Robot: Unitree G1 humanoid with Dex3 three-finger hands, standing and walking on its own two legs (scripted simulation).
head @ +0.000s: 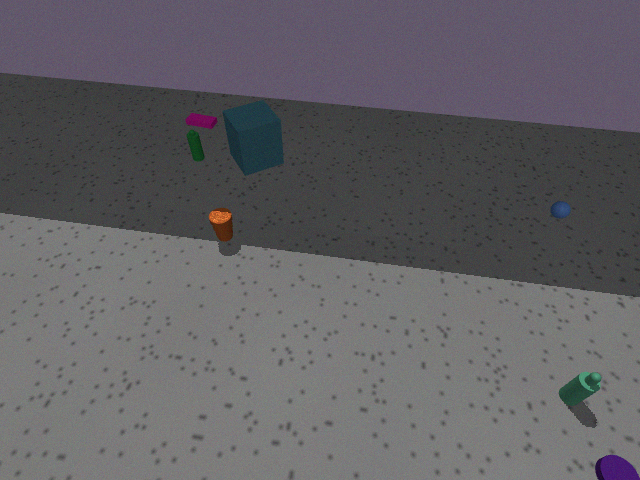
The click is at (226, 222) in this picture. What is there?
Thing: tapered cup
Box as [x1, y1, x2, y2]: [209, 208, 232, 241]
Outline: 217,208 209,214 209,219 216,232 216,235 220,240 225,241 230,239 232,236 231,214 230,211 226,208
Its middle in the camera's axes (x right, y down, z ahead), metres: -0.39 -0.05 +1.61
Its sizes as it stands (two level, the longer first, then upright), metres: 0.090 0.090 0.126
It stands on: the floor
